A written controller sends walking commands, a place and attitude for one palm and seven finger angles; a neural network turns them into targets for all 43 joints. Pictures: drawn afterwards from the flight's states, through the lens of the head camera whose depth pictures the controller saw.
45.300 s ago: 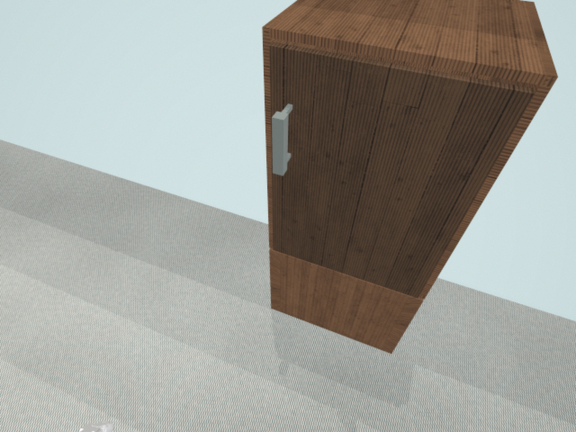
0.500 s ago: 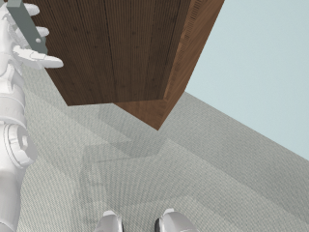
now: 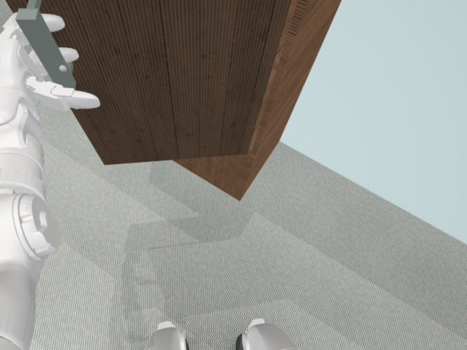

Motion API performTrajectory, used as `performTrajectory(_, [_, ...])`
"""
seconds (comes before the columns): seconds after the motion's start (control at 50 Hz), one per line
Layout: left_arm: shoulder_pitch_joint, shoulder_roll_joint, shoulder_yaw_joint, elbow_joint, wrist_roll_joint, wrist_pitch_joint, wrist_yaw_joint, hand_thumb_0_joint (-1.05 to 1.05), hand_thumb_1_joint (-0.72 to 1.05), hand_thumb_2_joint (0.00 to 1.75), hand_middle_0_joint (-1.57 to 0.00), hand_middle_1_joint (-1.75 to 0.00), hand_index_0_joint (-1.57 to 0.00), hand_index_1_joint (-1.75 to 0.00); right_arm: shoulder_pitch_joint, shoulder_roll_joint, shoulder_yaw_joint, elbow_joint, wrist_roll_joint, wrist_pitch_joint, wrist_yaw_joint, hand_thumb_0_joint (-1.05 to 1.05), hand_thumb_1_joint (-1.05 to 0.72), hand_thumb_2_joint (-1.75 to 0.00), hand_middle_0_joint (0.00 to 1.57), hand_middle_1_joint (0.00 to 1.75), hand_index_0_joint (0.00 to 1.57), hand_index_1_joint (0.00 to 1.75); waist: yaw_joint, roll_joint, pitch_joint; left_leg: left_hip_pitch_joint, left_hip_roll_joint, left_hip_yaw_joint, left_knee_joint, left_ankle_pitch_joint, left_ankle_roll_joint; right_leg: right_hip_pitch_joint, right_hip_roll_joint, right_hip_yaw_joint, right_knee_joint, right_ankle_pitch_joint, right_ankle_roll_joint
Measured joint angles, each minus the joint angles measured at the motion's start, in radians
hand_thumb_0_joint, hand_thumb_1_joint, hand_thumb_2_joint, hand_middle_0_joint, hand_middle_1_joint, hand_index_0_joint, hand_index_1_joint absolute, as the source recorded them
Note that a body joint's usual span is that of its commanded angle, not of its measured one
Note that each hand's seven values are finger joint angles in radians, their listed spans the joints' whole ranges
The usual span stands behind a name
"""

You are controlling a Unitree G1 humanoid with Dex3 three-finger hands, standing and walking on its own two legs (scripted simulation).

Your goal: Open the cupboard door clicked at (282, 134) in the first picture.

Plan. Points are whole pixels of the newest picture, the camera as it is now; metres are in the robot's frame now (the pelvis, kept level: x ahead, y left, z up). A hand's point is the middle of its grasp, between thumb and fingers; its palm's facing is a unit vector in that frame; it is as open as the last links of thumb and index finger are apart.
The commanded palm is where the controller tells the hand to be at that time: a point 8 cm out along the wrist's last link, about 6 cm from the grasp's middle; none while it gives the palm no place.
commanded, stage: close the thumb around the handle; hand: left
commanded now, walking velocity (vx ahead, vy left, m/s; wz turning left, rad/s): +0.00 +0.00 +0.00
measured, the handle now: (52, 46) +0.60 +0.23 +0.12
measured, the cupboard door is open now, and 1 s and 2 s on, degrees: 40 42 81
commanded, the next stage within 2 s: pull the door open along its arc in 0.64 s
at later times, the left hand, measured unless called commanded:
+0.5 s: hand (62, 67) +0.54 +0.21 +0.12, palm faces +0.06 -1.00 +0.01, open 6.5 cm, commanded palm +0.52 +0.24 +0.11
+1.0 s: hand (63, 74) +0.53 +0.20 +0.12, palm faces +0.05 -1.00 +0.00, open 5.9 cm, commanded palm +0.48 +0.25 +0.11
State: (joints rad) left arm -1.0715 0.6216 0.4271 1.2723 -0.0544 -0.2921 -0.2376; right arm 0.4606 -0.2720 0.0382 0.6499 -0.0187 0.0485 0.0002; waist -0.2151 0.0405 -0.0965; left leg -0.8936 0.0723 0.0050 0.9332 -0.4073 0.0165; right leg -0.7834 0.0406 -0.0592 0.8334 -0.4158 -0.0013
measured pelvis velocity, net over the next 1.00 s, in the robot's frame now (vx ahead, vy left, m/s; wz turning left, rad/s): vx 0.01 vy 0.00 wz -0.01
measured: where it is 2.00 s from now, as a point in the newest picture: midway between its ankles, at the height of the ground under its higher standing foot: outside the picture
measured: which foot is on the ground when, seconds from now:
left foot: down 0.00-1.00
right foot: down 0.00-1.00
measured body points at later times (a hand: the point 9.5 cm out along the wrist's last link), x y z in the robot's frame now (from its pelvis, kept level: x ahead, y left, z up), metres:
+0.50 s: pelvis +0.00 +0.00 +0.00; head +0.13 +0.03 +0.43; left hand +0.53 +0.26 +0.12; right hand -0.04 -0.26 -0.10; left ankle +0.01 +0.10 -0.69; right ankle -0.02 -0.13 -0.69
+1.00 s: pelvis +0.01 +0.00 +0.00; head +0.12 +0.01 +0.44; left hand +0.52 +0.26 +0.12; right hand -0.04 -0.26 -0.10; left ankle +0.01 +0.10 -0.69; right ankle -0.02 -0.13 -0.69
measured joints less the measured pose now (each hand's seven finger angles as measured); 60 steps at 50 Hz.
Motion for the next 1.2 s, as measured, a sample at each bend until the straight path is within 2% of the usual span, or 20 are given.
performTrajectory(0.08, [-0.003,-0.007,-0.009,0.002,-0.001,-0.002,0.008,-0.01,-0.43,0.33,-0.29,-1.21,-0.30,-1.21,-0.004,0.002,0.000,0.000,-0.001,0.001,0.002,0.00,-0.90,-0.89,0.20,0.30,0.21,0.30,0.004,0.001,-0.002,0.001,-0.003,0.000,0.001,-0.002,0.001,0.001,-0.002,0.000,0.002,-0.003,0.001])
performTrajectory(0.18, [-0.011,-0.007,-0.012,0.004,0.003,0.003,0.011,-0.01,-0.25,0.41,-0.31,-1.23,-0.32,-1.23,-0.009,0.003,0.000,-0.001,-0.002,0.000,0.002,0.00,-0.90,-0.89,0.20,0.30,0.21,0.30,0.003,0.000,-0.002,-0.004,-0.004,-0.002,0.004,-0.002,0.001,-0.003,-0.003,-0.002,0.005,-0.004,0.001])
performTrajectory(0.56, [-0.010,0.005,-0.008,0.003,-0.001,0.003,0.006,0.01,0.70,0.81,-0.36,-1.33,-0.39,-1.33,0.003,-0.004,-0.003,0.003,-0.002,0.003,0.001,0.00,-0.90,-0.89,0.20,0.30,0.21,0.30,-0.001,-0.001,0.000,-0.006,-0.002,-0.004,0.005,-0.002,0.000,-0.005,0.000,-0.003,0.004,-0.003,0.000])
performTrajectory(0.8, [-0.033,0.016,-0.003,0.020,0.007,0.004,0.006,0.01,0.70,0.81,-0.34,-1.35,-0.37,-1.35,0.002,-0.004,0.002,0.006,-0.002,0.000,-0.003,0.00,-0.90,-0.89,0.20,0.30,0.21,0.30,-0.005,0.000,0.003,-0.020,-0.002,-0.009,0.008,0.001,-0.003,-0.017,0.000,-0.006,0.009,-0.003,-0.003])
performTrajectory(0.92, [0.027,0.008,0.018,-0.027,-0.003,0.009,-0.003,0.01,0.71,0.80,-0.34,-1.35,-0.36,-1.35,0.008,-0.004,-0.004,-0.010,0.000,0.010,-0.002,0.00,-0.90,-0.89,0.20,0.30,0.21,0.30,0.001,0.003,-0.003,0.002,0.003,0.006,-0.005,0.000,-0.003,-0.005,0.004,0.008,0.001,0.000,-0.003])
performTrajectory(1.0, [0.112,-0.028,0.023,-0.097,-0.028,0.006,-0.011,0.00,0.71,0.77,-0.35,-1.35,-0.36,-1.35,0.015,-0.003,-0.010,-0.021,0.008,0.022,0.002,0.01,-0.90,-0.89,0.20,0.30,0.21,0.30,0.018,0.005,-0.014,0.036,0.006,0.019,-0.023,-0.002,-0.003,0.022,0.006,0.021,-0.012,0.000,-0.002])
performTrajectory(1.08, [0.233,-0.088,0.019,-0.207,-0.061,0.007,-0.016,0.00,0.70,0.75,-0.35,-1.35,-0.35,-1.35,0.014,-0.001,-0.019,-0.032,0.019,0.033,0.007,0.01,-0.90,-0.89,0.20,0.30,0.21,0.30,0.040,0.007,-0.028,0.086,0.006,0.031,-0.046,-0.004,-0.003,0.065,0.005,0.033,-0.030,0.000,-0.002])
performTrajectory(1.2, [0.453,-0.197,-0.035,-0.429,-0.117,0.023,-0.009,-0.01,0.68,0.72,-0.36,-1.35,-0.34,-1.34,-0.020,0.004,-0.033,-0.060,0.041,0.035,0.012,0.01,-0.90,-0.89,0.20,0.30,0.21,0.30,0.079,0.008,-0.042,0.178,0.000,0.044,-0.087,-0.003,-0.004,0.148,0.000,0.045,-0.059,-0.002,-0.002])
